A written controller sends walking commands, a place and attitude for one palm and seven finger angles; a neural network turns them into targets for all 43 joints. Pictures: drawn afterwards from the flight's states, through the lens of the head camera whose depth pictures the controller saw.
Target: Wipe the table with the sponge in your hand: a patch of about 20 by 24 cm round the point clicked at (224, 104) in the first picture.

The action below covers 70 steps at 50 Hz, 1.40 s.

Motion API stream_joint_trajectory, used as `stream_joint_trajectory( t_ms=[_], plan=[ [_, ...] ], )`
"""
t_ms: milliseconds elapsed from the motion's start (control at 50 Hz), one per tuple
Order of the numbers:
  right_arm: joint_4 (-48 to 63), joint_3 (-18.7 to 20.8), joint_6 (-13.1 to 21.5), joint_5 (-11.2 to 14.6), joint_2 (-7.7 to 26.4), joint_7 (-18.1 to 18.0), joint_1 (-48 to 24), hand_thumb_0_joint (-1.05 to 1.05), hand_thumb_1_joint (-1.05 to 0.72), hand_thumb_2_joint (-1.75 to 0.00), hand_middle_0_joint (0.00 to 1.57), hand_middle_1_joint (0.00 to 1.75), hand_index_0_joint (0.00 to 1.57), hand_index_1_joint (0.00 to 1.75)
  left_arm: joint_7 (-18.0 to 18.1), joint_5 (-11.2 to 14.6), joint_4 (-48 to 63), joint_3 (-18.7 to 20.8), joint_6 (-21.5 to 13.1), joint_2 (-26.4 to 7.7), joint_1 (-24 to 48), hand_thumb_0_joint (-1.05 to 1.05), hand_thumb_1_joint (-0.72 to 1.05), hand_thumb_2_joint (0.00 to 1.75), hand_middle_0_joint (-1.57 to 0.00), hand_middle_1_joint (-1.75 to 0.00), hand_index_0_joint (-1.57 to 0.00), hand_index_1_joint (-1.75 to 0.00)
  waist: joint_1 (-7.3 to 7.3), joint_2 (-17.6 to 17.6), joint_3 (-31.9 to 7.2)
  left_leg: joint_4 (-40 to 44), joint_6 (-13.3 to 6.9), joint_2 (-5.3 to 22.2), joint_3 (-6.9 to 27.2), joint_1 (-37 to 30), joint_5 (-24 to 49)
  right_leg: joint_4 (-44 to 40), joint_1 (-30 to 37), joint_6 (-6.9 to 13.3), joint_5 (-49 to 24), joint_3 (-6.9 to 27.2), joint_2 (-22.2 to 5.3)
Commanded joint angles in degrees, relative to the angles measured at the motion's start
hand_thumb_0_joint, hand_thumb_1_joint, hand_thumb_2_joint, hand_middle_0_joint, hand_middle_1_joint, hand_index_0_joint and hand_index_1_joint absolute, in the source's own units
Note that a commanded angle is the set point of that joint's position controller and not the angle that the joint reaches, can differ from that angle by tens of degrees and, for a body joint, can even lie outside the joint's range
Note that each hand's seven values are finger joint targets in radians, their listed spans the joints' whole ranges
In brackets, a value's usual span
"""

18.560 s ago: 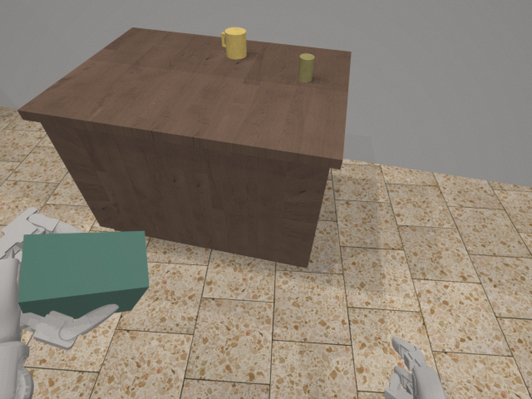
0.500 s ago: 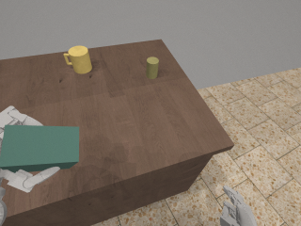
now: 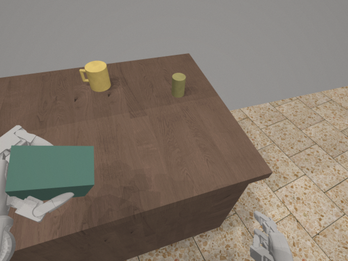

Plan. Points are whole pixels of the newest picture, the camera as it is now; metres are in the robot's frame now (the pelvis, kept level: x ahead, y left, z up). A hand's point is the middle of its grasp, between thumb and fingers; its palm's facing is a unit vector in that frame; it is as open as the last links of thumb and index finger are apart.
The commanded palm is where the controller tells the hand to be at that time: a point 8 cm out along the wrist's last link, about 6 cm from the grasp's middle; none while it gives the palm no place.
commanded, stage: shuffle to correct the standing spot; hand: left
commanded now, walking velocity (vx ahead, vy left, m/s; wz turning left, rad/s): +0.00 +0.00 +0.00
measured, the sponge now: (65, 174) +0.23 +0.22 +0.14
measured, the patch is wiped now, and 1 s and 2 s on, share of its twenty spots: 0.00 0.00 0.00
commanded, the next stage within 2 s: none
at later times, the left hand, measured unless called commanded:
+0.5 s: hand (71, 157) +0.25 +0.21 +0.16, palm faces +0.30 -0.89 -0.34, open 10.5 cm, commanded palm +0.19 +0.25 +0.17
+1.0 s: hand (108, 154) +0.26 +0.15 +0.16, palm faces +0.27 -0.89 -0.35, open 10.5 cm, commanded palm +0.21 +0.20 +0.17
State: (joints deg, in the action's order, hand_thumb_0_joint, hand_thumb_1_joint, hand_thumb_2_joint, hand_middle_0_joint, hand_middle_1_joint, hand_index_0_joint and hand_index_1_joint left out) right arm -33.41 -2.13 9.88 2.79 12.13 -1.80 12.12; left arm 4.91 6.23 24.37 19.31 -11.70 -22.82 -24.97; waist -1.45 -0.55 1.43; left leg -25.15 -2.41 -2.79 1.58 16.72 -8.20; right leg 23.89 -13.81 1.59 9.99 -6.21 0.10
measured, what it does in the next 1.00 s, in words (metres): shifts its weight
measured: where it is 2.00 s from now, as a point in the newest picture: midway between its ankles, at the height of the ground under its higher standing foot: outside the picture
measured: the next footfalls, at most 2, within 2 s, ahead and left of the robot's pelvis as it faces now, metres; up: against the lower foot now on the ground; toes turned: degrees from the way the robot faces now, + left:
none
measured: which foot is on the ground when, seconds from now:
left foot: down 0.00-1.00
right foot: down 0.00-1.00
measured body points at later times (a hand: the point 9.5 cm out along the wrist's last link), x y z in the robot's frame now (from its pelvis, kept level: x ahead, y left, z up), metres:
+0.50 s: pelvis +0.02 -0.02 +0.00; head +0.03 -0.01 +0.45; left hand +0.23 +0.26 +0.18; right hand +0.19 -0.24 -0.07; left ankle +0.06 +0.09 -0.74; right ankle +0.03 -0.10 -0.74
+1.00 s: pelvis +0.04 -0.08 -0.01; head +0.04 -0.08 +0.44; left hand +0.24 +0.20 +0.18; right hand +0.20 -0.31 -0.08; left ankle +0.06 +0.09 -0.74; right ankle +0.03 -0.10 -0.74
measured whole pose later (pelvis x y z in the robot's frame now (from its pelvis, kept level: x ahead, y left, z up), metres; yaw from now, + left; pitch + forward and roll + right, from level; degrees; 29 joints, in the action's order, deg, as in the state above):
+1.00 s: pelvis +0.04 -0.08 -0.01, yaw -2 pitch +0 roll +0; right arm -32.3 -1.6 3.4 3.3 12.6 -3.1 12.3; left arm 4.2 7.9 28.1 19.3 -4.3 -22.3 -26.6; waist 0.5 0.6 -0.3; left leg -30.7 2.1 3.6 2.0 15.1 -15.4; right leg 26.3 -11.6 7.7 14.9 -6.2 6.7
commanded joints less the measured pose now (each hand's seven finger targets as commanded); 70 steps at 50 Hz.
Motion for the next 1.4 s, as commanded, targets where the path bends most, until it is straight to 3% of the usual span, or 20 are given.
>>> stream_joint_trajectory(
  t_ms=[0, 20, 40, 80, 180, 280, 420, 480, 560, 700, 820, 920, 980, 1020, 1180, 1200, 1220, 1300, 1320, 1380],
  plan=[
    [9.0, 3.56, 3.15, -0.2, 7.76, -0.75, -5.0, 0.0, -0.9, -0.9, 0.2, 0.3, 0.2, 0.3, 1.36, 0.39, 13.16, 6.54, -3.2, -9.85, 4.39, 0.0, 0.1, 1.3, -1.2, -1.6, -1.2, -1.6, 0.14, 2.02, -7.62, 4.7, 1.15, 7.15, 8.34, -3.61, -3.99, -5.89, 1.52, -0.09, 1.33, 8.01, -7.42],
    [8.74, 3.62, 3.01, -0.08, 7.9, -0.76, -5.6, 0.0, -0.9, -0.9, 0.2, 0.3, 0.2, 0.3, 1.52, 0.37, 13.42, 7.6, -2.93, -11.11, 4.12, 0.0, 0.1, 1.3, -1.2, -1.6, -1.2, -1.6, 0.29, 2.58, -8.12, 4.7, 1.17, 7.11, 8.11, -4.74, -3.2, -5.78, 1.34, -0.07, 0.72, 8.15, -7.33],
    [8.7, 3.47, 2.91, -0.2, 7.6, -0.8, -4.91, 0.0, -0.9, -0.9, 0.2, 0.3, 0.2, 0.3, 1.3, 0.48, 13.84, 6.14, -3.13, -9.17, 4.49, 0.0, 0.1, 1.3, -1.2, -1.6, -1.2, -1.6, 0.37, 3.06, -8.55, 4.97, 1.44, 7.49, 8.12, -4.87, -2.77, -5.15, 1.78, -0.12, 0.59, 7.23, -7.03],
    [9.02, 3.54, 2.79, -0.3, 7.54, -0.86, -5.13, 0.0, -0.9, -0.9, 0.2, 0.3, 0.2, 0.3, 1.13, 0.45, 14.18, 6.38, -3.15, -9.52, 5.24, 0.0, 0.1, 1.3, -1.2, -1.6, -1.2, -1.6, 0.27, 3.41, -8.24, 5.73, 1.67, 8.36, 8.41, -4.77, -2.96, -4.57, 1.34, -0.29, 0.53, 7.15, -6.22],
    [9.45, 3.33, 2.3, -0.35, 6.87, -0.9, -5.53, 0.0, -0.9, -0.9, 0.2, 0.3, 0.2, 0.3, 0.98, 0.03, 14.64, 5.67, -2.69, -8.88, 7.55, 0.0, 0.1, 1.3, -1.2, -1.6, -1.2, -1.6, 0.26, 6.7, -7.08, 9.29, 1.64, 10.42, 9.78, -3.7, -9.5, -2.87, 0.49, -0.61, 3.15, 6.72, -4.7],
    [10.02, 3.23, 1.59, -0.42, 6.29, -0.95, -5.76, 0.0, -0.9, -0.9, 0.2, 0.3, 0.2, 0.3, 1.07, -0.35, 13.84, 5.74, -1.58, -8.63, 7.27, 0.0, 0.1, 1.3, -1.2, -1.6, -1.2, -1.6, 0.28, 5.9, -6.33, 10.54, 0.95, 11.62, 9.91, -2.1, -14.62, -2.26, 0.55, -0.63, 4.14, 6.5, -4.07],
    [10.33, 3.21, 0.53, -0.33, 6.15, -0.88, -5.77, 0.0, -0.9, -0.9, 0.2, 0.3, 0.2, 0.3, 0.99, 0.23, 15.35, 7.15, -0.02, -9.9, 5.51, 0.0, 0.1, 1.3, -1.2, -1.6, -1.2, -1.6, 0.83, 5.41, -8.23, 5.45, 0.82, 10.57, 6.73, -4.59, -6.88, -3.27, 0.36, 0.46, 0.88, 7.32, -4.58],
    [10.47, 3.31, 0.13, -0.32, 6.0, -1.01, -5.39, 0.0, -0.9, -0.9, 0.2, 0.3, 0.2, 0.3, 0.77, 0.7, 15.52, 6.77, 0.44, -8.96, 4.26, 0.0, 0.1, 1.3, -1.2, -1.6, -1.2, -1.6, 0.86, 3.67, -9.42, 2.07, 0.68, 10.36, 5.12, -5.43, -0.48, -3.25, 1.44, 0.65, -4.4, 8.04, -5.19],
    [10.52, 3.26, -0.38, -0.23, 6.12, -1.16, -5.61, 0.0, -0.9, -0.9, 0.2, 0.3, 0.2, 0.3, 0.74, 1.17, 16.54, 7.49, 0.92, -9.71, 3.39, 0.0, 0.1, 1.3, -1.2, -1.6, -1.2, -1.6, 0.93, 5.3, -10.25, 0.38, 0.65, 10.55, 4.45, -6.19, 4.74, -2.34, 2.18, 0.71, -7.49, 7.86, -5.34],
    [10.49, 3.32, -1.73, 0.03, 6.22, -1.5, -5.56, 0.0, -0.9, -0.9, 0.2, 0.3, 0.2, 0.3, 0.53, 1.72, 15.15, 7.44, 2.49, -9.48, 2.48, 0.0, 0.1, 1.3, -1.2, -1.6, -1.2, -1.6, 1.31, 1.29, -8.59, -3.23, 0.51, 9.55, 2.04, -4.85, 0.8, -4.73, 2.07, 1.03, -7.97, 9.76, -6.41],
    [10.33, 3.14, -2.54, 0.41, 6.29, -1.54, -5.85, 0.0, -0.9, -0.9, 0.2, 0.3, 0.2, 0.3, 0.72, 2.01, 16.86, 7.45, 3.23, -10.29, 3.66, 0.0, 0.1, 1.3, -1.2, -1.6, -1.2, -1.6, 1.9, 2.78, -8.5, -5.27, 0.47, 8.6, 0.67, -5.4, -0.73, -5.19, 1.41, 1.61, -8.22, 10.52, -7.41],
    [10.22, 2.97, -3.31, 0.29, 6.33, -1.63, -6.16, 0.0, -0.9, -0.9, 0.2, 0.3, 0.2, 0.3, 0.79, 2.06, 17.07, 7.69, 3.54, -10.7, 3.6, 0.0, 0.1, 1.3, -1.2, -1.6, -1.2, -1.6, 1.91, 3.11, -8.01, -4.76, 0.25, 8.94, 0.71, -5.47, 0.22, -5.06, 2.24, 0.78, -9.32, 9.79, -6.83],
    [10.43, 2.96, -3.8, 0.15, 6.24, -1.6, -6.12, 0.0, -0.9, -0.9, 0.2, 0.3, 0.2, 0.3, 0.63, 2.02, 15.62, 7.58, 3.93, -9.83, 2.3, 0.0, 0.1, 1.3, -1.2, -1.6, -1.2, -1.6, 1.61, 1.04, -7.92, -5.62, 0.08, 9.1, 0.24, -5.12, 1.14, -5.41, 3.52, -0.64, -12.15, 9.8, -6.5],
    [10.13, 3.0, -4.12, 0.31, 6.36, -1.56, -6.4, 0.0, -0.9, -0.9, 0.2, 0.3, 0.2, 0.3, 0.63, 2.05, 16.35, 7.85, 4.02, -10.5, 3.15, 0.0, 0.1, 1.3, -1.2, -1.6, -1.2, -1.6, 1.93, 2.66, -8.57, -5.24, 0.02, 8.98, 0.04, -6.03, 1.81, -4.9, 3.84, -0.56, -13.78, 9.68, -6.67],
    [10.52, 2.79, -5.07, 0.15, 6.19, -1.43, -6.68, 0.0, -0.9, -0.9, 0.2, 0.3, 0.2, 0.3, 0.46, 1.93, 15.45, 7.45, 4.43, -9.75, 2.64, 0.0, 0.1, 1.3, -1.2, -1.6, -1.2, -1.6, 1.59, 1.06, -7.42, -5.32, -0.19, 9.1, -0.3, -5.22, -0.48, -6.8, 4.47, -2.31, -11.83, 9.51, -6.18],
    [10.52, 2.83, -5.11, 0.22, 6.24, -1.41, -6.51, 0.0, -0.9, -0.9, 0.2, 0.3, 0.2, 0.3, 0.45, 1.89, 15.88, 7.2, 4.48, -9.5, 3.03, 0.0, 0.1, 1.3, -1.2, -1.6, -1.2, -1.6, 1.65, 0.68, -7.76, -5.63, -0.1, 8.82, -0.51, -5.18, -0.21, -6.81, 5.2, -2.21, -12.97, 9.57, -6.46],
    [10.34, 2.82, -5.17, 0.33, 6.32, -1.41, -6.95, 0.0, -0.9, -0.9, 0.2, 0.3, 0.2, 0.3, 0.5, 1.88, 16.87, 7.15, 4.47, -10.06, 3.77, 0.0, 0.1, 1.3, -1.2, -1.6, -1.2, -1.6, 2.0, 3.61, -8.01, -4.55, -0.2, 8.86, -0.25, -6.59, -0.02, -6.21, 4.17, -1.8, -12.45, 9.42, -6.39],
    [10.49, 2.74, -5.34, 0.2, 6.25, -1.47, -6.85, 0.0, -0.9, -0.9, 0.2, 0.3, 0.2, 0.3, 0.56, 1.65, 16.0, 6.63, 4.56, -9.4, 4.02, 0.0, 0.1, 1.3, -1.2, -1.6, -1.2, -1.6, 1.7, 2.7, -6.05, -4.51, -0.26, 9.14, 0.34, -5.3, -2.69, -7.78, 3.19, -2.16, -7.75, 9.47, -5.86],
    [10.3, 2.71, -5.34, 0.26, 6.23, -1.57, -7.14, 0.0, -0.9, -0.9, 0.2, 0.3, 0.2, 0.3, 0.61, 1.7, 16.71, 7.09, 4.47, -10.33, 4.48, 0.0, 0.1, 1.3, -1.2, -1.6, -1.2, -1.6, 1.99, 4.45, -6.25, -3.89, -0.42, 9.14, 0.36, -6.27, -3.39, -7.65, 2.31, -1.75, -6.75, 9.46, -5.85],
    [10.46, 2.72, -5.35, 0.19, 6.26, -1.54, -6.69, 0.0, -0.9, -0.9, 0.2, 0.3, 0.2, 0.3, 0.58, 1.61, 15.74, 6.72, 4.63, -9.48, 3.81, 0.0, 0.1, 1.3, -1.2, -1.6, -1.2, -1.6, 1.71, 2.46, -6.38, -4.45, -0.37, 9.14, 0.44, -5.71, -3.47, -8.03, 3.0, -1.71, -6.6, 9.83, -5.83]
  ],
)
